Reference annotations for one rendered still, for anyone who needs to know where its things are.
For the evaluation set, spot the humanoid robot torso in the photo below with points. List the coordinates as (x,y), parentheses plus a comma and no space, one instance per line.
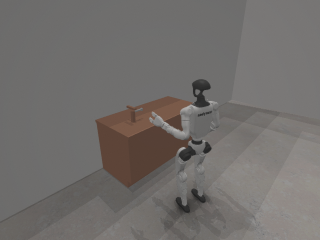
(200,123)

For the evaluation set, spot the left robot hand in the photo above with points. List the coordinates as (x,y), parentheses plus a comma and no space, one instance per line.
(158,120)

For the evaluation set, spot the left robot forearm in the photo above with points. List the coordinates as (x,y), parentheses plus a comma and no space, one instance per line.
(173,131)

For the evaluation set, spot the left robot upper arm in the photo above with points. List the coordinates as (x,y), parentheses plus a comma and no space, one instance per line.
(185,114)

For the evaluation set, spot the right robot upper arm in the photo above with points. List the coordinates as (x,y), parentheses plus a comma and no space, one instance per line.
(215,115)

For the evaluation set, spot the counter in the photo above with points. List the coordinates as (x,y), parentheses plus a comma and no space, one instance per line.
(132,147)

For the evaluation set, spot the left robot thigh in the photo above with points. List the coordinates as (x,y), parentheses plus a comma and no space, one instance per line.
(182,156)

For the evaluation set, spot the right robot forearm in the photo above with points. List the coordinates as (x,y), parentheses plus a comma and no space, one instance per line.
(212,129)

